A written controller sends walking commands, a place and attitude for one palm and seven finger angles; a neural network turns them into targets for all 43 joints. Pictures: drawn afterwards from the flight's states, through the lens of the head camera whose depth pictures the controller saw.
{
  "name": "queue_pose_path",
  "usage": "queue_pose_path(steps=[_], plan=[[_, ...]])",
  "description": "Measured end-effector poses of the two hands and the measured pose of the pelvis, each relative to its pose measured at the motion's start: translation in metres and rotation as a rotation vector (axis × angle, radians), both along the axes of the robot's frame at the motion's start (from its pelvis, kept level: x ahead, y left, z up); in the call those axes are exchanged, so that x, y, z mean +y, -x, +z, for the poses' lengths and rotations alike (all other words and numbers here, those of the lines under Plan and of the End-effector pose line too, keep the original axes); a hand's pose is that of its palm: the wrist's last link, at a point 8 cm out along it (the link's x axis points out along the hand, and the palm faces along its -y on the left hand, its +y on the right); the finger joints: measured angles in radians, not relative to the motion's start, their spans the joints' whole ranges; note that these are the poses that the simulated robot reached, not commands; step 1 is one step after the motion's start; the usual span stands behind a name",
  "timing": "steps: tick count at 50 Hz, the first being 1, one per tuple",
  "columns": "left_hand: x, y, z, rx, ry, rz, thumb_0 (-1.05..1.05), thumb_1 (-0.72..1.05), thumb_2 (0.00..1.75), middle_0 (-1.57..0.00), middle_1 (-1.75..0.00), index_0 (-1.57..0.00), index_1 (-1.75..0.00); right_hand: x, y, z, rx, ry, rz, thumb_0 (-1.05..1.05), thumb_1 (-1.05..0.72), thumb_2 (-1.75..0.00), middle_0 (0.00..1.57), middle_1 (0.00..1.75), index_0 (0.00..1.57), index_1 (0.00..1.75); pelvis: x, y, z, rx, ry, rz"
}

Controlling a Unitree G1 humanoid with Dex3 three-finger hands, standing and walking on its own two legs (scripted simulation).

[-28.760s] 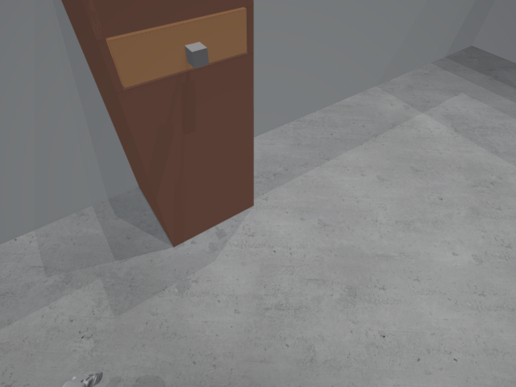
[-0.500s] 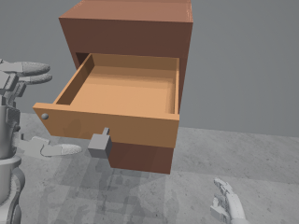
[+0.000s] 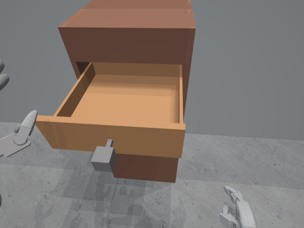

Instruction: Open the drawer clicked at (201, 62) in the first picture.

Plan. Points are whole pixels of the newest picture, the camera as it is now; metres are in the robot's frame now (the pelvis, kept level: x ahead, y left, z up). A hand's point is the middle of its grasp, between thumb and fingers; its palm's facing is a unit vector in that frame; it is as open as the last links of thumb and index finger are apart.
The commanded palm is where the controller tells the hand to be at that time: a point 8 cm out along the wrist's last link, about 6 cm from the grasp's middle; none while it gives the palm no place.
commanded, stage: draw the hand back to the body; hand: left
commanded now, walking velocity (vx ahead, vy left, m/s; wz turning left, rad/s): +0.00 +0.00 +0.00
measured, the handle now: (106, 152) +0.27 +0.16 +0.08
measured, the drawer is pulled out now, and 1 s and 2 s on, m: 0.29 0.29 0.29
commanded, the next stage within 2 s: step back with the hand held close in 0.28 s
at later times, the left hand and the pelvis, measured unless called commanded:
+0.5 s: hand (19, 132) +0.18 +0.23 +0.26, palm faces +0.52 -0.76 -0.40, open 7.4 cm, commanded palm +0.12 +0.27 +0.27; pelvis -0.01 -0.01 +0.00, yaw +1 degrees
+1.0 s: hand out of the picture +0.11 +0.24 +0.26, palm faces +0.54 -0.69 -0.48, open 7.4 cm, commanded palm +0.05 +0.29 +0.27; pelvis -0.08 +0.01 -0.02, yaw +1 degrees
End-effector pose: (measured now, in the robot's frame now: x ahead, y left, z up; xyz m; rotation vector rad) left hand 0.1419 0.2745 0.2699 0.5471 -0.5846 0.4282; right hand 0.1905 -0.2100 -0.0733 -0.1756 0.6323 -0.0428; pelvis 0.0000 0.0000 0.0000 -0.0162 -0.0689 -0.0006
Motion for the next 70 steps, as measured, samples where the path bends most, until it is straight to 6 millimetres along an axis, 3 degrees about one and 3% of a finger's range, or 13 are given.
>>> queue_pose_path(steps=[7,15,26,35,40,52,63,70], plan=[[0.001,0.008,-0.003,-0.007,0.03,0.023,0.0,0.68,0.82,-0.23,-0.43,-0.23,-0.43,0.009,-0.009,0.004,-0.019,0.0,0.042,0.01,-0.91,-0.9,0.21,0.3,0.2,0.3,-0.001,0.001,0.0,-0.005,0.001,0.011],[-0.002,0.008,-0.001,-0.016,0.032,0.022,0.01,0.83,0.88,-0.22,-0.33,-0.22,-0.33,0.006,-0.005,0.003,-0.01,0.003,0.045,0.01,-0.91,-0.9,0.21,0.3,0.2,0.3,-0.005,0.004,0.0,-0.011,0.0,0.014],[-0.007,0.002,0.001,0.014,-0.064,-0.005,0.01,0.88,0.9,-0.21,-0.31,-0.21,-0.3,-0.016,0.016,-0.002,0.046,0.033,-0.008,0.01,-0.91,-0.9,0.21,0.3,0.2,0.3,-0.008,0.01,-0.001,0.053,0.011,0.02],[-0.006,0.004,-0.004,0.101,-0.182,-0.071,0.01,0.88,0.9,-0.22,-0.3,-0.22,-0.3,-0.035,0.048,-0.006,0.103,0.072,-0.117,0.01,-0.91,-0.9,0.21,0.3,0.2,0.29,0.003,0.026,-0.005,0.096,0.014,0.006],[0.001,0.02,-0.004,0.091,-0.213,-0.071,0.01,0.88,0.9,-0.22,-0.3,-0.22,-0.3,-0.031,0.068,-0.006,0.109,0.09,-0.13,0.01,-0.91,-0.9,0.2,0.3,0.2,0.29,0.009,0.04,-0.008,0.097,0.013,0.004],[0.007,0.088,0.002,-0.099,-0.185,-0.001,0.01,0.88,0.9,-0.22,-0.3,-0.22,-0.3,-0.011,0.112,-0.014,0.066,0.069,-0.059,0.01,-0.91,-0.9,0.21,0.3,0.2,0.3,0.006,0.088,-0.018,0.068,0.021,0.014],[0.03,0.12,0.002,-0.165,-0.161,-0.012,0.0,0.88,0.9,-0.22,-0.3,-0.22,-0.3,-0.003,0.172,-0.012,0.111,0.121,-0.098,0.01,-0.91,-0.9,0.21,0.3,0.2,0.3,0.022,0.129,-0.016,0.064,0.063,0.033],[0.018,0.153,0.006,-0.144,-0.153,-0.056,0.01,0.88,0.9,-0.21,-0.3,-0.21,-0.3,0.011,0.195,-0.01,0.095,0.074,-0.032,0.01,-0.91,-0.9,0.21,0.3,0.2,0.3,0.016,0.162,-0.012,0.109,0.056,0.006]])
